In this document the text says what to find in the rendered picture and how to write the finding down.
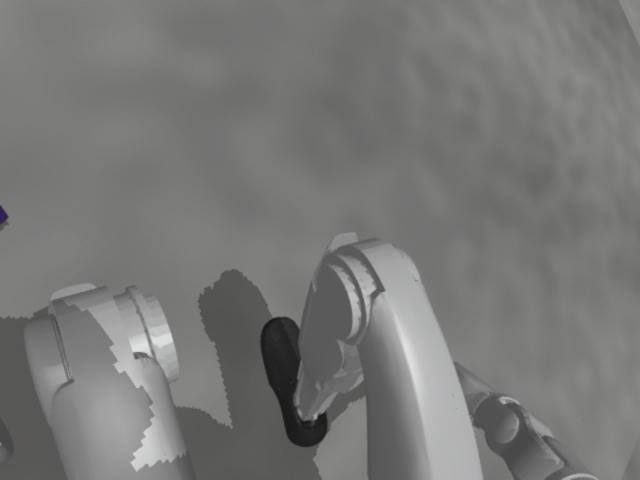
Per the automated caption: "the right robot hand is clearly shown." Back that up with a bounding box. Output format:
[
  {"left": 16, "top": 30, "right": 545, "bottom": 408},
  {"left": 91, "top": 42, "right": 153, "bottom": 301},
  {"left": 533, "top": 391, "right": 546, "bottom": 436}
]
[{"left": 454, "top": 362, "right": 499, "bottom": 427}]

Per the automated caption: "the right robot foot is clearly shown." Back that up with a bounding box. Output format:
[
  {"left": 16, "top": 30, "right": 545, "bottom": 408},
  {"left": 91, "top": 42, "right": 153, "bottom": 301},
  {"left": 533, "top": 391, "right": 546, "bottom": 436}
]
[{"left": 261, "top": 317, "right": 327, "bottom": 447}]

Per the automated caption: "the right robot arm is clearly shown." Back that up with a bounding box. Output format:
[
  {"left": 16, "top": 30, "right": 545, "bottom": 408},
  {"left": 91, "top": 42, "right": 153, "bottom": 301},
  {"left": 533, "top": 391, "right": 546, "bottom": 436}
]
[{"left": 474, "top": 394, "right": 599, "bottom": 480}]

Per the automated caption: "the carton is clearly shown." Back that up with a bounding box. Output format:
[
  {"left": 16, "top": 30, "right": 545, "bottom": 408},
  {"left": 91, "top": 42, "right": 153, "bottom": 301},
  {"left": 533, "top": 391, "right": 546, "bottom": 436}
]
[{"left": 0, "top": 205, "right": 9, "bottom": 225}]

